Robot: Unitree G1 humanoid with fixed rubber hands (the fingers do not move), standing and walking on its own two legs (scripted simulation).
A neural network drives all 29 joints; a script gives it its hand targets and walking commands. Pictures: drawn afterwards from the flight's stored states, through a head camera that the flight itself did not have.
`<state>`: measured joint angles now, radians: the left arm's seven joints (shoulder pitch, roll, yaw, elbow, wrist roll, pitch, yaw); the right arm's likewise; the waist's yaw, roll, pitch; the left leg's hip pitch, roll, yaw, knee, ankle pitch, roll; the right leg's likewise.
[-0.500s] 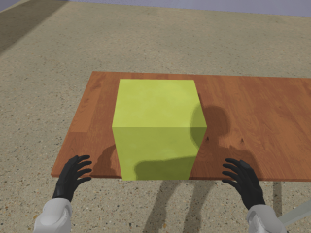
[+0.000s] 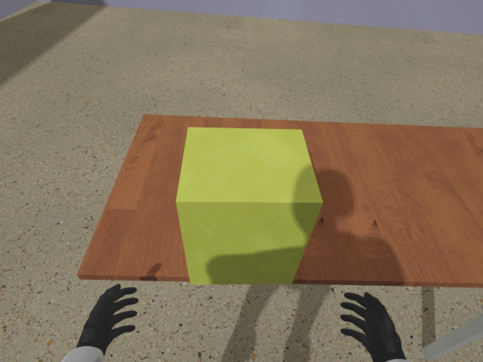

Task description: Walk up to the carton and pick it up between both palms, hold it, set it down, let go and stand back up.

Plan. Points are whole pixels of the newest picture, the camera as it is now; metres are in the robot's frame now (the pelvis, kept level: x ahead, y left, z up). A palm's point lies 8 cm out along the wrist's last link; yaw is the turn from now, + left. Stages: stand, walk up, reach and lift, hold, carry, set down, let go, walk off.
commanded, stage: set down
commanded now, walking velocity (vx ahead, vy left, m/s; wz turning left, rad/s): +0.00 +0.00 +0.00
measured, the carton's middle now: (243, 210) +0.39 +0.02 +0.05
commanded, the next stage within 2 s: none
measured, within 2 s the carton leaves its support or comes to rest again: neither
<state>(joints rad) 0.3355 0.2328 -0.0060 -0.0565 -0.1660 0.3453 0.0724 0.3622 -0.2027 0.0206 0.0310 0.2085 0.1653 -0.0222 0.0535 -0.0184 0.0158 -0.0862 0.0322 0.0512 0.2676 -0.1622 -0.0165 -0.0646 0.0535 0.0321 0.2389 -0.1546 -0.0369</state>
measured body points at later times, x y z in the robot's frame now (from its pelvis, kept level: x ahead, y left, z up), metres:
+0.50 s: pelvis +0.00 +0.00 +0.00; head +0.01 +0.02 +0.45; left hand +0.14 +0.23 -0.05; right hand +0.15 -0.20 -0.06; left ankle -0.01 +0.12 -0.75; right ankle -0.02 -0.10 -0.75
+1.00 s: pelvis +0.00 +0.01 +0.00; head +0.03 +0.02 +0.45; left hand +0.16 +0.23 -0.09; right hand +0.15 -0.20 -0.09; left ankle -0.01 +0.12 -0.75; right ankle -0.02 -0.10 -0.75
